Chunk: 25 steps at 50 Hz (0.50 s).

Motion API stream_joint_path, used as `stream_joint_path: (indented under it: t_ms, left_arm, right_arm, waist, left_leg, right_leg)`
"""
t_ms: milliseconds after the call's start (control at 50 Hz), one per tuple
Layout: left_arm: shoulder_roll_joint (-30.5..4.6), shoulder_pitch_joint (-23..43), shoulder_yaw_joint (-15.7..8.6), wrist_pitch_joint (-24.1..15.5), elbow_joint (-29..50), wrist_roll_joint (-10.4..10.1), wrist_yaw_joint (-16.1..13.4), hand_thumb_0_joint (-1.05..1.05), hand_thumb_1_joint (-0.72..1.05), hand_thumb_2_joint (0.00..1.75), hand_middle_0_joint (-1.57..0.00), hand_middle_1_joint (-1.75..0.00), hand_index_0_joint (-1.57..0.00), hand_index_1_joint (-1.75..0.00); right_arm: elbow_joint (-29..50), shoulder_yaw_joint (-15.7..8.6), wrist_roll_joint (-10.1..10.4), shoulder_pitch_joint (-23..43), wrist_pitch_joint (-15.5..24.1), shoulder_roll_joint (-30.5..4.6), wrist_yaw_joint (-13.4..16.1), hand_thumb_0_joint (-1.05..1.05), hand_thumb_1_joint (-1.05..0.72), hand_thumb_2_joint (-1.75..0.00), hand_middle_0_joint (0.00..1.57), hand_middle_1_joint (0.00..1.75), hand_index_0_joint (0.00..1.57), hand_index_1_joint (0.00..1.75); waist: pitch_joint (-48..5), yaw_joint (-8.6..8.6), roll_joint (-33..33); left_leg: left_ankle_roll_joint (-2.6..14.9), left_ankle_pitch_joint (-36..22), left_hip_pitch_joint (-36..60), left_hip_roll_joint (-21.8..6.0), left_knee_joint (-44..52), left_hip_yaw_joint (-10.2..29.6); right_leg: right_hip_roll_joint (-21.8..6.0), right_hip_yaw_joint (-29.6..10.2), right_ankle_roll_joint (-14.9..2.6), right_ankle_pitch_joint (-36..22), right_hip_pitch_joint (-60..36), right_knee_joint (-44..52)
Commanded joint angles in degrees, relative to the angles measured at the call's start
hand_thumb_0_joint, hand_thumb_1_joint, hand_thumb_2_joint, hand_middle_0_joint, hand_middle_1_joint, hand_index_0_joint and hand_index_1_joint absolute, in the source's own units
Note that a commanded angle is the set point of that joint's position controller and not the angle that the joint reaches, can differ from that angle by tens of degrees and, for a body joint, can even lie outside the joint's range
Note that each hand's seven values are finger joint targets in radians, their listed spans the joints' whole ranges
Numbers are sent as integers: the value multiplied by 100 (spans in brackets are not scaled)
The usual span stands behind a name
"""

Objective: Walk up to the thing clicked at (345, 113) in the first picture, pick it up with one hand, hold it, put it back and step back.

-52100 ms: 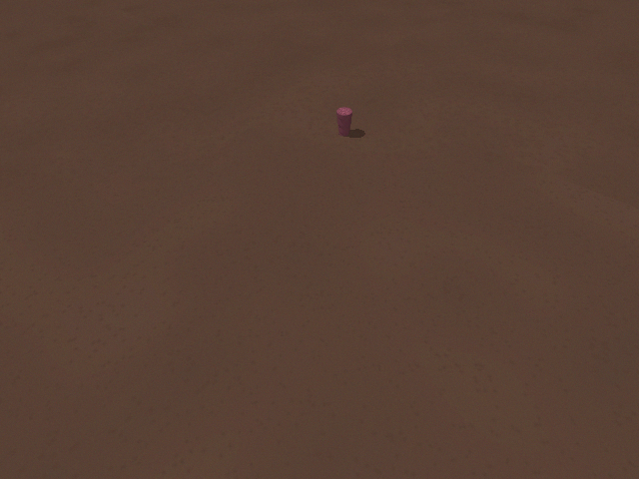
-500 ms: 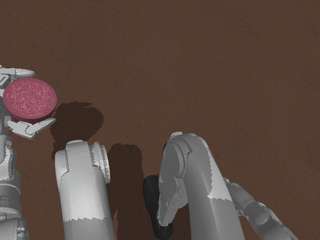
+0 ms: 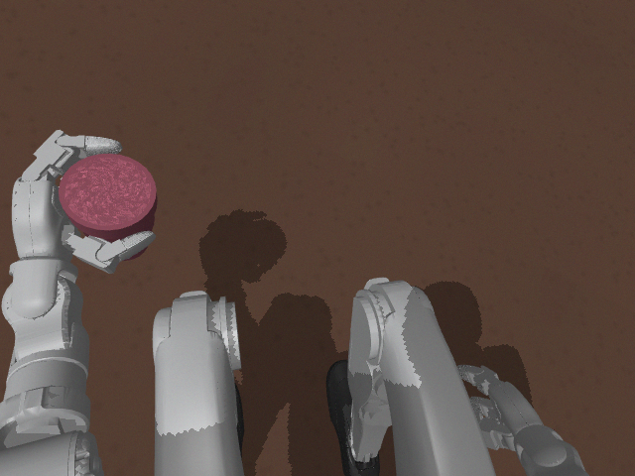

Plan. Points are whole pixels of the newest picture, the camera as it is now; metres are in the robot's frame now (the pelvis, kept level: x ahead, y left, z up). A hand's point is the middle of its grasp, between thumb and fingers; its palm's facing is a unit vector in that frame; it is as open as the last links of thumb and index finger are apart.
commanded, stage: settle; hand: left
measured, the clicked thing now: (118, 218) +0.41 +0.25 -0.08
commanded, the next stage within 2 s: lift in 0.62 s
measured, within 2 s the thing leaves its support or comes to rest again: neither
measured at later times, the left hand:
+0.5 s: hand (92, 193) +0.41 +0.25 -0.01, palm faces +0.14 -0.99 -0.02, open 11.6 cm
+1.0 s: hand (80, 185) +0.41 +0.25 +0.02, palm faces +0.10 -0.99 -0.06, open 11.6 cm
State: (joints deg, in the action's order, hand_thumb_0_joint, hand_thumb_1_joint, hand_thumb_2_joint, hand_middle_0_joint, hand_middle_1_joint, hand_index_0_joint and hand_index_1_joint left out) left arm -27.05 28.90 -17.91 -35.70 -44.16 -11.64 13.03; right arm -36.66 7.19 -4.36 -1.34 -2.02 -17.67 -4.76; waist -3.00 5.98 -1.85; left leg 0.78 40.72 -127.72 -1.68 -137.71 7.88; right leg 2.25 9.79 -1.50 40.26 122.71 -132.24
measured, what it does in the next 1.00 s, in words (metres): stands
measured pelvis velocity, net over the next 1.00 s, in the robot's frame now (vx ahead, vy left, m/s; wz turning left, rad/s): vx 0.00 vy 0.00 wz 0.06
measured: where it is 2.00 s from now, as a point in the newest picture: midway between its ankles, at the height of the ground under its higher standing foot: (292, 454)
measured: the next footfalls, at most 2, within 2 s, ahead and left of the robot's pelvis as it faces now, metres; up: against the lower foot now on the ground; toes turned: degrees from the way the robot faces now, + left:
none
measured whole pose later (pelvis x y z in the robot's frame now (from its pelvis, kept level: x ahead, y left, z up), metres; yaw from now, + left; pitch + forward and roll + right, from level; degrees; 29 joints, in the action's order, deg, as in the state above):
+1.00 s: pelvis +0.00 +0.00 +0.05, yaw +4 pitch +33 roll -6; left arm -23.0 29.6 -18.6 -32.4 -43.4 -9.7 15.1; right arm -38.0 2.1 -2.0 -5.4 0.1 -16.1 -2.9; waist -8.4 5.0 -0.1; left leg 1.2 39.4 -121.7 -1.0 -128.1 3.9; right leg 1.5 5.9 -1.2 40.3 117.9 -125.2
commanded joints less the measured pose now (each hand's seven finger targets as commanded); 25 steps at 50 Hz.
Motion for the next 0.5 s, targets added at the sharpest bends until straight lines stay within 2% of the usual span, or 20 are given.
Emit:
stream_joint_path:
  t_ms: [0,60,80,140,200,220,240,260,280,320,340,360,420,440,460,480]
  left_arm:
    - [-1117,1413,-422,-381,1384,-136,59,0,14,127,-128,-143,-128,-145]
    - [-1140,1441,-531,-328,1456,-108,19,0,16,128,-130,-143,-130,-145]
    - [-1069,1535,-451,-332,1575,-102,15,0,15,129,-130,-144,-129,-146]
    - [-962,1532,-447,-297,1498,-105,24,0,15,130,-131,-145,-130,-147]
    - [-873,1405,-385,-238,1191,-43,57,0,16,129,-130,-144,-130,-146]
    - [-869,1665,-370,-262,1431,-52,58,0,17,129,-130,-144,-130,-145]
    - [-896,1519,-428,-233,1238,-24,38,0,16,130,-131,-144,-131,-146]
    - [-839,1622,-393,-248,1278,-57,40,0,16,130,-132,-144,-132,-146]
    - [-822,1834,-342,-283,1557,-71,53,0,16,132,-131,-146,-132,-148]
    - [-822,1509,-423,-229,1141,-38,30,0,15,131,-133,-147,-133,-148]
    - [-835,1770,-366,-272,1465,-29,37,0,15,132,-133,-147,-133,-149]
    - [-807,1789,-366,-284,1440,-20,32,0,16,133,-133,-147,-133,-149]
    - [-831,1851,-412,-277,1333,15,-9,0,18,133,-134,-147,-134,-149]
    - [-775,1878,-362,-293,1345,35,-8,0,18,134,-133,-147,-133,-149]
    - [-849,1883,-430,-305,1280,38,-19,0,18,134,-133,-148,-133,-149]
    - [-757,1841,-392,-313,1212,28,-15,0,16,134,-133,-148,-133,-149]
  right_arm:
    - [383,-523,28,-660,102,-1231,124,0,-90,-90,20,30,20,30]
    - [386,-574,75,-687,117,-1210,138,0,-89,-90,20,30,20,30]
    - [387,-606,82,-683,116,-1208,148,0,-89,-90,20,30,20,30]
    - [329,-683,88,-792,138,-1226,169,0,-89,-90,20,30,20,30]
    - [395,-647,99,-718,163,-1138,168,0,-89,-90,20,30,20,30]
    - [381,-720,94,-737,171,-1182,176,0,-89,-90,20,30,20,30]
    - [395,-701,107,-726,185,-1133,178,0,-89,-90,20,30,20,30]
    - [417,-686,118,-707,188,-1110,181,0,-89,-90,20,30,20,30]
    - [369,-769,107,-771,195,-1181,191,0,-89,-90,20,30,20,30]
    - [388,-729,116,-777,230,-1150,187,0,-89,-90,20,30,20,30]
    - [343,-769,113,-811,244,-1170,189,0,-89,-90,20,30,20,30]
    - [309,-769,107,-847,245,-1147,199,0,-89,-90,20,30,20,30]
    - [329,-778,110,-820,272,-1128,202,0,-89,-90,20,30,20,30]
    - [304,-769,106,-820,271,-1101,208,0,-89,-90,20,30,20,30]
    - [314,-774,123,-818,272,-1118,206,0,-89,-90,20,30,20,30]
    - [305,-785,127,-797,278,-1140,208,0,-89,-90,20,30,20,30]
  waist:
    - [-4144,-45,1306]
    - [-4105,-73,1277]
    - [-4112,-52,1337]
    - [-4092,12,1203]
    - [-3984,0,1103]
    - [-4004,38,1082]
    - [-3998,-23,1032]
    - [-3940,-18,1066]
    - [-4012,11,1191]
    - [-4058,-24,1080]
    - [-4142,-26,1191]
    - [-4160,-20,1244]
    - [-4088,-21,1215]
    - [-4006,2,1183]
    - [-3964,-27,1242]
    - [-3900,-15,1248]
  left_leg:
    - [93,-1218,2596,28,1599,-243]
    - [89,-1122,2618,40,1764,-241]
    - [82,-1080,2655,39,1796,-249]
    - [111,-1108,2629,48,1781,-269]
    - [121,-1033,2639,47,1863,-270]
    - [126,-961,2581,49,1875,-290]
    - [130,-835,2593,61,1933,-314]
    - [119,-752,2544,65,1963,-318]
    - [117,-756,2646,72,1984,-322]
    - [116,-868,2781,66,2017,-300]
    - [95,-1018,2906,61,2020,-311]
    - [89,-1058,2963,69,2056,-306]
    - [100,-990,2957,74,2104,-307]
    - [102,-947,2928,73,2127,-309]
    - [89,-850,2895,86,2195,-292]
    - [80,-832,3010,81,2240,-266]
  right_leg:
    - [163,-234,-67,-1508,-2313,1390]
    - [163,-221,-95,-1368,-2211,1431]
    - [157,-232,-105,-1321,-2181,1444]
    - [147,-253,-88,-1376,-2239,1538]
    - [147,-264,-85,-1277,-2208,1613]
    - [142,-285,-82,-1232,-2253,1650]
    - [141,-310,-84,-1096,-2256,1710]
    - [140,-319,-96,-1007,-2207,1722]
    - [137,-308,-102,-1019,-2191,1732]
    - [138,-281,-98,-1084,-2189,1734]
    - [132,-292,-116,-1200,-2133,1687]
    - [124,-286,-118,-1226,-2141,1685]
    - [117,-310,-119,-1162,-2117,1742]
    - [120,-303,-120,-1124,-2080,1761]
    - [102,-300,-136,-1025,-2045,1739]
    - [101,-283,-145,-997,-1899,1727]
